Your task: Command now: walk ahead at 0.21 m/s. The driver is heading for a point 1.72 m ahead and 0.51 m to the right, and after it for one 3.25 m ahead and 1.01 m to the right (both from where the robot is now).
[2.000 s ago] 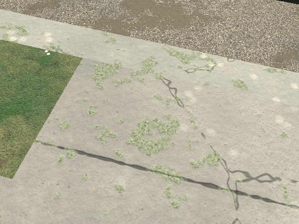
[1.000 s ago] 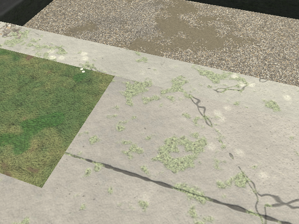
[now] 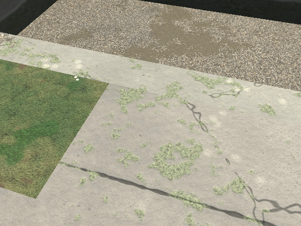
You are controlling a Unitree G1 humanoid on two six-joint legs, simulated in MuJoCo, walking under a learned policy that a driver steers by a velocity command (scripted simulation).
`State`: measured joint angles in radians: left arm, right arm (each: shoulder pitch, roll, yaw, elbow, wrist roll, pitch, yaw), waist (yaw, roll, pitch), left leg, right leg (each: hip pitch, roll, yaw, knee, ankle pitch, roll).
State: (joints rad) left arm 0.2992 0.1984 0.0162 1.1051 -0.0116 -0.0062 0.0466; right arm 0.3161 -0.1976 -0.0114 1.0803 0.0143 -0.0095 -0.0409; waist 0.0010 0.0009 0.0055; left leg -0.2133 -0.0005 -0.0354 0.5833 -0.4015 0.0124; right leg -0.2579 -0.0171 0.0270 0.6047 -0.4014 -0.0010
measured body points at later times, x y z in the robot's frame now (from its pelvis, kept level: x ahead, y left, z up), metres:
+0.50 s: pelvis +0.19 -0.01 +0.00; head +0.22 -0.01 +0.45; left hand +0.06 +0.22 -0.13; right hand +0.42 -0.22 -0.10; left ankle +0.37 +0.12 -0.70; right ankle +0.00 -0.13 -0.73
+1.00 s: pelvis +0.46 +0.00 +0.01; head +0.48 -0.02 +0.46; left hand +0.68 +0.20 -0.10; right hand +0.40 -0.26 -0.14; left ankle +0.38 +0.11 -0.73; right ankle +0.61 -0.19 -0.68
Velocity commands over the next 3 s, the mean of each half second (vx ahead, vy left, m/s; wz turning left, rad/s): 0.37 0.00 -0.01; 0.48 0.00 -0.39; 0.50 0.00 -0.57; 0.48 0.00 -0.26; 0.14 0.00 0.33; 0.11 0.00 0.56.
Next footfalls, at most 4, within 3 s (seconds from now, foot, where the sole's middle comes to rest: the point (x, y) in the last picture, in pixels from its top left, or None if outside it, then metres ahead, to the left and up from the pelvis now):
0.56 left None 0.42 0.11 -0.77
1.12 right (197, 195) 0.68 -0.18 -0.77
1.62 left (183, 136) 1.02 -0.15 -0.77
2.08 right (241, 133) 1.04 -0.47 -0.77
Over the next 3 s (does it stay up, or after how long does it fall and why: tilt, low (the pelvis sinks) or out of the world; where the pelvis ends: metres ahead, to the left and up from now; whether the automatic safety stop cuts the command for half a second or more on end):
stays up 1.00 -0.30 0.00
